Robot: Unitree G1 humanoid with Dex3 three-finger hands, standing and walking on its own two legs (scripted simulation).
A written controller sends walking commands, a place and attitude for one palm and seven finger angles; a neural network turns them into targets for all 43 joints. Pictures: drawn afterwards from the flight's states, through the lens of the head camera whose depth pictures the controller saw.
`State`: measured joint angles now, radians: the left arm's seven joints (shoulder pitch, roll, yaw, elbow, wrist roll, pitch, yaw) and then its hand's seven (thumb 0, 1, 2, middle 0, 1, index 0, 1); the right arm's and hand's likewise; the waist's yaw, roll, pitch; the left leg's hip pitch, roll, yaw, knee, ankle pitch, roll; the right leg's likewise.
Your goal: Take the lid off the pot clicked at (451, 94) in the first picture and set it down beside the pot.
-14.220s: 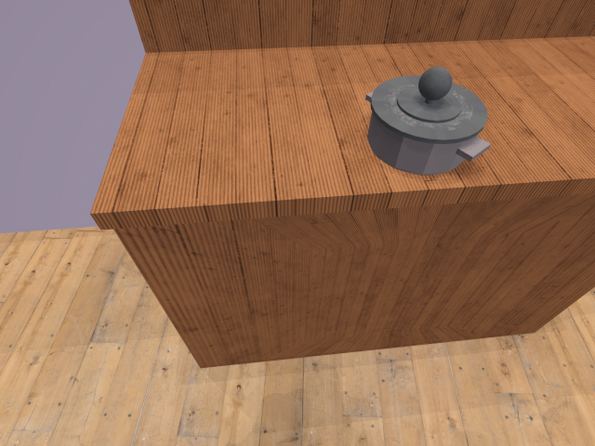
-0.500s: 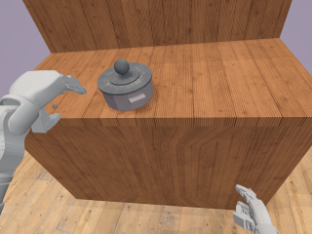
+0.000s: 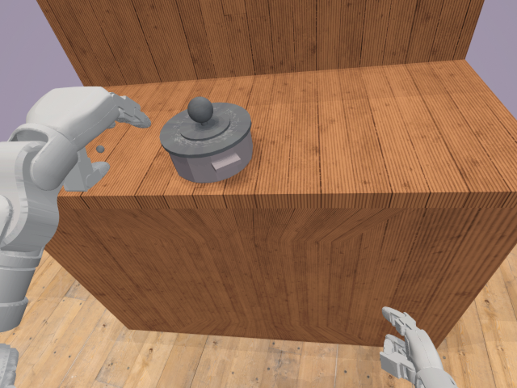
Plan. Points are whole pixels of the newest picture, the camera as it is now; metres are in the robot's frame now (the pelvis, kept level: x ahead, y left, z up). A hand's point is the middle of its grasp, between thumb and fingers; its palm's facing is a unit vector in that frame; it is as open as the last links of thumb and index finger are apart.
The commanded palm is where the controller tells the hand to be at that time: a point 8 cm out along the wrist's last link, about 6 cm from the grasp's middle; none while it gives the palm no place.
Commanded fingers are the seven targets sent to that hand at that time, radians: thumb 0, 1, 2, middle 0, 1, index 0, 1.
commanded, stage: reach forward and open the fingers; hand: left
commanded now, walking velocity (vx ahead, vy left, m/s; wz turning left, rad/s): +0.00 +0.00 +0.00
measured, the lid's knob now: (200, 109) +0.56 +0.19 +0.18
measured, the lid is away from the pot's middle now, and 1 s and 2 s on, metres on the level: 0.00 0.00 0.00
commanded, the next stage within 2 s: move the open hand above the knob in 0.06 s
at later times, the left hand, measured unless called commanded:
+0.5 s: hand (125, 133) +0.36 +0.22 +0.26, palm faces -0.02 +0.01 -1.00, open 10.2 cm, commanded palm +0.33 +0.22 +0.32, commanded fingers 0.00 -0.44 1.74 -0.86 -0.08 -0.86 -0.08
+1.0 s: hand (153, 108) +0.42 +0.20 +0.26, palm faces -0.09 -0.02 -1.00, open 10.2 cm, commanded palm +0.40 +0.20 +0.32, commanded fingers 0.00 -0.44 1.74 -0.86 -0.08 -0.86 -0.08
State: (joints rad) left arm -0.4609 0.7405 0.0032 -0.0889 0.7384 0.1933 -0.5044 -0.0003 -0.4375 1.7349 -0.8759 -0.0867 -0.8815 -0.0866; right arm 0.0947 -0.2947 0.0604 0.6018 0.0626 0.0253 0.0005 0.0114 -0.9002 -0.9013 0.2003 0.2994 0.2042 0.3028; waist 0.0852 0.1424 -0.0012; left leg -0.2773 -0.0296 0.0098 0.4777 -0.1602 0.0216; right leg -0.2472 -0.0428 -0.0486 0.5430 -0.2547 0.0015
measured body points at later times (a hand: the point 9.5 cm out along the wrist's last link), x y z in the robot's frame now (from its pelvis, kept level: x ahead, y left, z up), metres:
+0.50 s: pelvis +0.01 -0.01 +0.00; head +0.00 -0.07 +0.44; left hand +0.36 +0.21 +0.31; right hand +0.24 -0.21 -0.10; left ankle +0.06 +0.11 -0.73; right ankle +0.03 -0.12 -0.73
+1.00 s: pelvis +0.02 +0.00 +0.00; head +0.02 -0.05 +0.45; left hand +0.42 +0.20 +0.32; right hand +0.21 -0.23 -0.11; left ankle +0.06 +0.11 -0.73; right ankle +0.03 -0.12 -0.73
